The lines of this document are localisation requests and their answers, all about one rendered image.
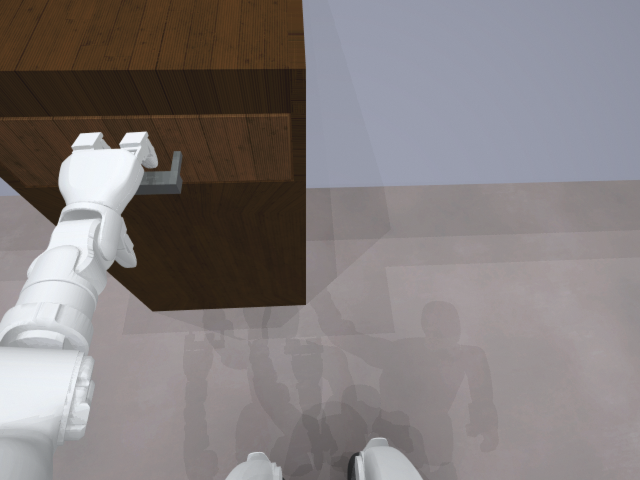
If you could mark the left robot upper arm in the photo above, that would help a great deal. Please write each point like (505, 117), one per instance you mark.
(45, 400)

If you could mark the robot left hand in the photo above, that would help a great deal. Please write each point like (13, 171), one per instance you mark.
(98, 174)

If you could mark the cabinet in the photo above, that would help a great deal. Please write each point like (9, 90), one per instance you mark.
(218, 244)

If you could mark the robot right thigh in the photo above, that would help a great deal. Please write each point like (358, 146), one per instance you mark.
(384, 463)

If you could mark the drawer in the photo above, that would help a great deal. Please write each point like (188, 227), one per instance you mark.
(215, 147)

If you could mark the robot thigh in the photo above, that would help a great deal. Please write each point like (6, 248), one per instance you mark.
(256, 470)
(384, 463)

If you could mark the robot left thigh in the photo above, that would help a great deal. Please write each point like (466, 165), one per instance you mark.
(256, 470)

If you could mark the robot left forearm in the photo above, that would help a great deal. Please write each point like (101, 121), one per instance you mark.
(57, 302)

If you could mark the handle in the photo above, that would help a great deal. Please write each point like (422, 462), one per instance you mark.
(163, 182)

